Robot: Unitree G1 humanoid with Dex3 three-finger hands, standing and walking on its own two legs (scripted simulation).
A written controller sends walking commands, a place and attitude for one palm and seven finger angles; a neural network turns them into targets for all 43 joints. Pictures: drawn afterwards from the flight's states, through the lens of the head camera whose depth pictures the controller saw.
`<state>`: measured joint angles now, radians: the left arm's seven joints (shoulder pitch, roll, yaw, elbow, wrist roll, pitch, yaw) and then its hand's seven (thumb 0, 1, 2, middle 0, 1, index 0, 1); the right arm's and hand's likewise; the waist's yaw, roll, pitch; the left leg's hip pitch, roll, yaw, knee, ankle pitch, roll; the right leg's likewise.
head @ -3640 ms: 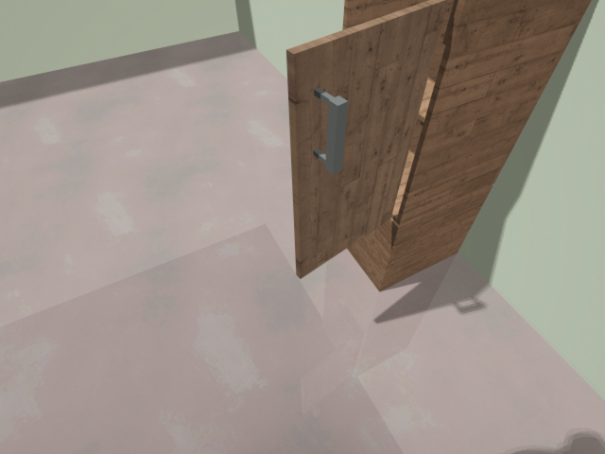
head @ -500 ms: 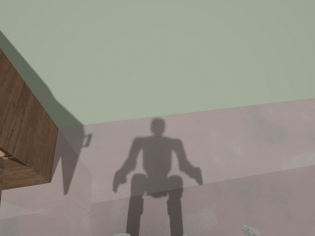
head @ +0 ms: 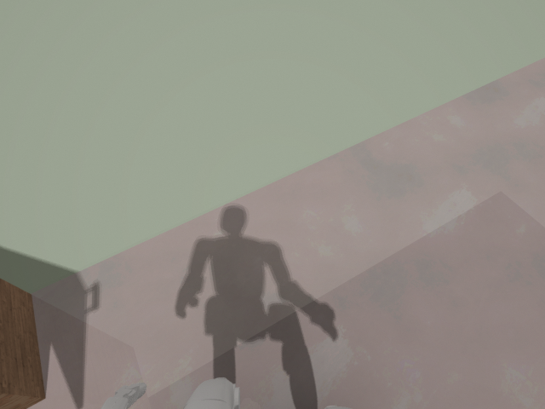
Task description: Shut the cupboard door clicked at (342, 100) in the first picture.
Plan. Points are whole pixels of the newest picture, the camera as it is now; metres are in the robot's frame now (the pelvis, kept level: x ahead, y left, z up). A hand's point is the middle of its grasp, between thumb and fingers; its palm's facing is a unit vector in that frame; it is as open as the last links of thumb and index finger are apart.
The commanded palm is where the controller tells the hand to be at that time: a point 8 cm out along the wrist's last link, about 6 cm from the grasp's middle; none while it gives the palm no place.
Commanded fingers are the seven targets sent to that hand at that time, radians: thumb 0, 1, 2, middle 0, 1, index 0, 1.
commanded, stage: walk around to get in front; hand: left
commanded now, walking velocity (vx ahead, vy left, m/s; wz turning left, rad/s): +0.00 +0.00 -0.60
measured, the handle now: out of the picture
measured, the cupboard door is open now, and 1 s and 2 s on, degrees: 100 100 100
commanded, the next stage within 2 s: none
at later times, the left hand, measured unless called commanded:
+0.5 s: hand (179, 367) +0.19 +0.18 -0.16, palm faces -0.29 -0.93 -0.21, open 7.4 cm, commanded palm none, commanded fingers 0.00 0.90 0.90 -0.20 -0.30 -0.20 -0.30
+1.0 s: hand (218, 344) +0.23 +0.13 -0.18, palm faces -0.52 -0.84 -0.17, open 7.4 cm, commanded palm none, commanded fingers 0.00 0.90 0.90 -0.20 -0.30 -0.20 -0.30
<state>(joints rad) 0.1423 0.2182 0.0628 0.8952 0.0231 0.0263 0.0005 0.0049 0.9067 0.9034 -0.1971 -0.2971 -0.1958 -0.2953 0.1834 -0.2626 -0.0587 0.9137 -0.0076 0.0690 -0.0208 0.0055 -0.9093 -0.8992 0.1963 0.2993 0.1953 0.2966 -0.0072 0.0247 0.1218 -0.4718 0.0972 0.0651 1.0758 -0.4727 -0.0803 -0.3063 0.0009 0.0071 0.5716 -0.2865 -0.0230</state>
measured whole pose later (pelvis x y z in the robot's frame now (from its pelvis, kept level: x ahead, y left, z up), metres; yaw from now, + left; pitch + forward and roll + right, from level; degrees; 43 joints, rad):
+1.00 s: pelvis +0.10 -0.02 +0.00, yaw -36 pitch +1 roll +0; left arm 0.27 0.22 0.08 0.98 0.03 0.04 -0.04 0.01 0.90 0.90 -0.20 -0.30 -0.20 -0.30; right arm 0.17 -0.21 -0.03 0.86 -0.03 -0.04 -0.01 0.00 -0.91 -0.90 0.20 0.30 0.20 0.30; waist 0.03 -0.04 0.05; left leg -0.30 0.06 0.12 0.59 -0.31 0.00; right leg -0.37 0.02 0.06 0.90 -0.48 -0.02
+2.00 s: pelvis +0.38 -0.39 +0.00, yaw -59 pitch +0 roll +0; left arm 0.29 0.19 0.06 1.09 0.03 -0.02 -0.03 0.01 0.91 0.90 -0.19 -0.30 -0.19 -0.29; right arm 0.20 -0.15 -0.02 0.97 -0.03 -0.09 -0.01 0.00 -0.91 -0.90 0.20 0.30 0.20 0.30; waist 0.03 -0.04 0.06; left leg -0.23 0.04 0.18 0.49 -0.26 0.02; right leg -0.48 -0.05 -0.02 1.20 -0.32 -0.02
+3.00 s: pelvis +0.44 -0.66 -0.01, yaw -37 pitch +2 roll +0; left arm 0.15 0.24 0.07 0.91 0.02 0.03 0.01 0.01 0.91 0.90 -0.19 -0.30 -0.19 -0.29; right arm 0.18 -0.24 -0.07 0.92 -0.02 0.05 0.01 0.00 -0.91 -0.90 0.20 0.30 0.20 0.30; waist -0.01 0.03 0.06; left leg -0.40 0.01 -0.04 0.58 -0.21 -0.02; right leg -0.32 -0.05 -0.02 0.62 -0.36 0.06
